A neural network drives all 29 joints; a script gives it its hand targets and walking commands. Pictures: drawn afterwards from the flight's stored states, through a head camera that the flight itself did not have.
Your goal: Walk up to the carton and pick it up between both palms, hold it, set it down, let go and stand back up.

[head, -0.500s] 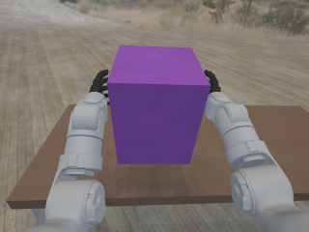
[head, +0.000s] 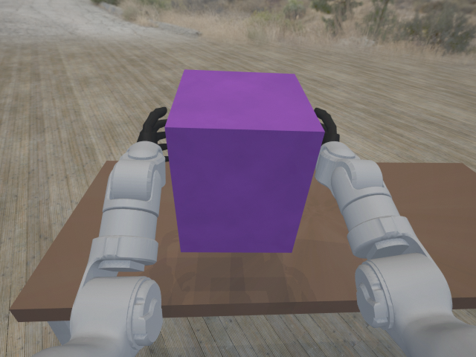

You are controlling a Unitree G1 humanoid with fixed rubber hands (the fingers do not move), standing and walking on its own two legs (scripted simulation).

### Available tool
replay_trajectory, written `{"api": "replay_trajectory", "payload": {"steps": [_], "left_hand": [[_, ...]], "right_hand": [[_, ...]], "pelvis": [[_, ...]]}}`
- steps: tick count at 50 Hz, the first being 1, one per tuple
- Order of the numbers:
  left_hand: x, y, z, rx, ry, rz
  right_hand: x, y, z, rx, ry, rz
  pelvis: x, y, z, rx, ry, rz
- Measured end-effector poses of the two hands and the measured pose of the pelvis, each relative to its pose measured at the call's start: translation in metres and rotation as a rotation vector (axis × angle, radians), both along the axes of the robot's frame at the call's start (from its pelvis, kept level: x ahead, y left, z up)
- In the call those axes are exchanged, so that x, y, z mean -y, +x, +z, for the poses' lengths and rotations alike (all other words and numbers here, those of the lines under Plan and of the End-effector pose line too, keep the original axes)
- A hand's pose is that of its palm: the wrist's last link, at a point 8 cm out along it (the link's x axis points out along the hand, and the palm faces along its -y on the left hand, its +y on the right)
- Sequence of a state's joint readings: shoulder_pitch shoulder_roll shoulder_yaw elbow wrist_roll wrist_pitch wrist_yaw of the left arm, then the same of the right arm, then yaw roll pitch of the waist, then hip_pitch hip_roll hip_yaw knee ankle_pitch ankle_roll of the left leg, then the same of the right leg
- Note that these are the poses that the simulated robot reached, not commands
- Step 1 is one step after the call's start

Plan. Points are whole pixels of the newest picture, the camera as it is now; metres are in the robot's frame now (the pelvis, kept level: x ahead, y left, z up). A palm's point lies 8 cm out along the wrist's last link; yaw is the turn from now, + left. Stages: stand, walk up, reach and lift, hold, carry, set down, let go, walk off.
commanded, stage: hold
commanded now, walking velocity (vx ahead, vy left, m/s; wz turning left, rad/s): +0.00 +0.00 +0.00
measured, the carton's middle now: (238, 161) +0.41 -0.02 +0.21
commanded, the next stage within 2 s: set down in 0.74 s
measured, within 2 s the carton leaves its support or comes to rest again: neither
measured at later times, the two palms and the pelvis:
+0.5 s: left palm (149, 151) +0.38 +0.12 +0.26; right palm (327, 151) +0.37 -0.17 +0.25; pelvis +0.00 +0.00 +0.00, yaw +0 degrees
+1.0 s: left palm (149, 134) +0.39 +0.12 +0.28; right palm (328, 142) +0.38 -0.17 +0.27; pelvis +0.00 +0.00 +0.00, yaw +0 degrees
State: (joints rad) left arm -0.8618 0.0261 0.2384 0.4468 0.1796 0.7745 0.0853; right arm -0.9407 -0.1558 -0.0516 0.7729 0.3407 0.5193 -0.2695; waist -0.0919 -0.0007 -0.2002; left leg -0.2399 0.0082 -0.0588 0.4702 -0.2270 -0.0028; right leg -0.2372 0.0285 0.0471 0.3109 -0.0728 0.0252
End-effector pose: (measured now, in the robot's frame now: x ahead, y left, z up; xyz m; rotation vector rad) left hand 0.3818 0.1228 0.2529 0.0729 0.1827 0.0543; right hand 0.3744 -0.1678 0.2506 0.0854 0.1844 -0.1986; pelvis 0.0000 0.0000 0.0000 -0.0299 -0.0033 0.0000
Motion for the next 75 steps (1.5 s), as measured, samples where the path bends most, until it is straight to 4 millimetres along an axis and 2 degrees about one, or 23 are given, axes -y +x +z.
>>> {"api": "replay_trajectory", "payload": {"steps": [40,45,52,55,60,69,72,75], "left_hand": [[0.000,-0.004,0.004,0.008,0.000,0.001],[0.002,0.000,0.011,0.018,-0.003,-0.005],[0.000,0.013,0.032,0.109,-0.021,-0.023],[-0.002,0.021,0.035,0.131,-0.013,-0.033],[-0.008,0.035,0.018,0.114,0.013,-0.041],[-0.018,0.052,-0.048,0.008,0.017,-0.045],[-0.020,0.051,-0.054,0.021,0.020,-0.041],[-0.019,0.050,-0.051,0.046,0.021,-0.041]], "right_hand": [[0.000,-0.004,0.003,0.003,0.000,0.002],[0.001,-0.003,0.005,0.011,-0.020,-0.003],[0.000,0.005,0.021,0.106,-0.027,-0.022],[-0.003,0.011,0.019,0.131,-0.014,-0.032],[-0.009,0.022,0.000,0.122,-0.019,-0.036],[-0.019,0.038,-0.054,0.066,0.011,-0.046],[-0.021,0.039,-0.062,0.079,0.024,-0.045],[-0.020,0.037,-0.061,0.107,0.036,-0.049]], "pelvis": [[0.000,-0.002,0.000,0.006,0.000,0.000],[0.000,-0.002,0.000,0.005,0.000,0.000],[0.000,0.002,0.000,0.002,-0.001,0.001],[-0.001,0.004,0.001,0.015,-0.002,0.001],[-0.002,0.010,0.002,0.035,-0.003,0.002],[-0.005,0.025,0.003,0.030,-0.006,0.003],[-0.006,0.028,0.004,0.027,-0.007,0.003],[-0.006,0.028,0.004,0.031,-0.008,0.003]]}}
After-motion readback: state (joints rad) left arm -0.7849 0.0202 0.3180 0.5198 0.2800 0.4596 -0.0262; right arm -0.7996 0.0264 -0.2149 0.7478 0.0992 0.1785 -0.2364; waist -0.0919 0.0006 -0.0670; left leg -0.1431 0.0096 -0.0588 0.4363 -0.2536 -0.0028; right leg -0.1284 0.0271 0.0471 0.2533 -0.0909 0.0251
